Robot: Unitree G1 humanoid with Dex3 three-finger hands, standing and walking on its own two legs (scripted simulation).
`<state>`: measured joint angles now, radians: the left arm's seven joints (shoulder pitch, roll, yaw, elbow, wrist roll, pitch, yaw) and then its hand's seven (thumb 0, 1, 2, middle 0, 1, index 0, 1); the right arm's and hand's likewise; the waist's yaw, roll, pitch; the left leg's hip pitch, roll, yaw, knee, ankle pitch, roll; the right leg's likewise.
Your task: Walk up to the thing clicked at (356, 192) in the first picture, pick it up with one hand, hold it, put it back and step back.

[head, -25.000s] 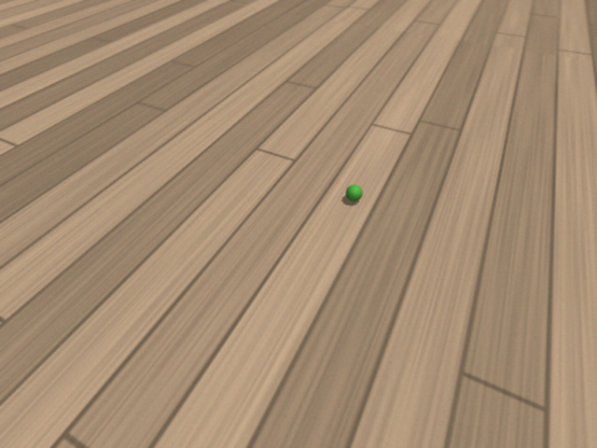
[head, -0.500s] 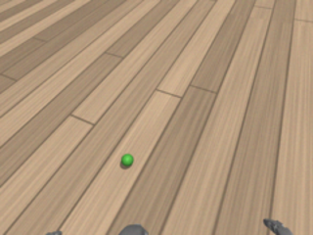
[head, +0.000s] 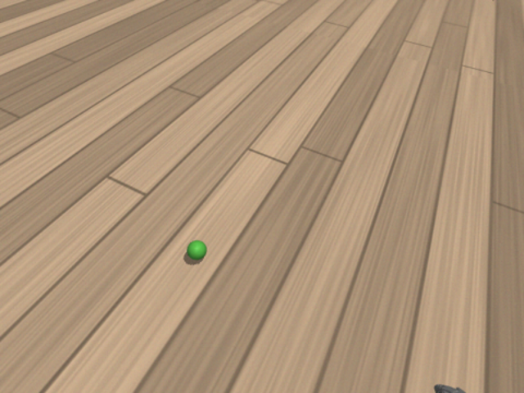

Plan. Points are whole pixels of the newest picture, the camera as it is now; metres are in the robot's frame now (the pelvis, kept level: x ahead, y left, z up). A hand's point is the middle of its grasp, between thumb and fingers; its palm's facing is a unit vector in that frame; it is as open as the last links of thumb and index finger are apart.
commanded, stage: walk up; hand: left
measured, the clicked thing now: (196, 250) +0.78 +0.26 -0.72
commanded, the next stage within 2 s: stand in 1.14 s
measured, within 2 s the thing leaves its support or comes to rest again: neither
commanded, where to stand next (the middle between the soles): +0.40 -0.01 m, yaw +4 degrees
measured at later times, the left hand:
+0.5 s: hand out of the picture +0.08 +0.29 -0.14, palm faces +0.02 -0.93 -0.38, open 7.4 cm
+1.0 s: hand (111, 392) +0.16 +0.25 -0.14, palm faces +0.06 -0.94 -0.32, open 7.4 cm
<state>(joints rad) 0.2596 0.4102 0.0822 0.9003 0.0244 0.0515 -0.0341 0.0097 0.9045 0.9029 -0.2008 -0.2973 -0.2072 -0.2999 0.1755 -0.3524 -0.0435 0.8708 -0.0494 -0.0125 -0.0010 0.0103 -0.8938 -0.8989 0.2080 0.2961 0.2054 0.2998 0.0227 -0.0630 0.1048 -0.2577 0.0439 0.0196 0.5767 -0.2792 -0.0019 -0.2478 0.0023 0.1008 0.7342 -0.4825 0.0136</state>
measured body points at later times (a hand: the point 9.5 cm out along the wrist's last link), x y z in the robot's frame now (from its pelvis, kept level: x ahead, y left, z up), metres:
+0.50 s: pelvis +0.01 +0.01 +0.01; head +0.03 +0.02 +0.45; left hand +0.08 +0.34 -0.12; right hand +0.08 -0.29 -0.11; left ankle +0.02 +0.13 -0.73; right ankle -0.01 -0.12 -0.70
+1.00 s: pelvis +0.04 +0.00 +0.01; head +0.06 +0.01 +0.46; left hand +0.16 +0.30 -0.11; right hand +0.15 -0.29 -0.11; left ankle +0.02 +0.13 -0.73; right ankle +0.05 -0.12 -0.73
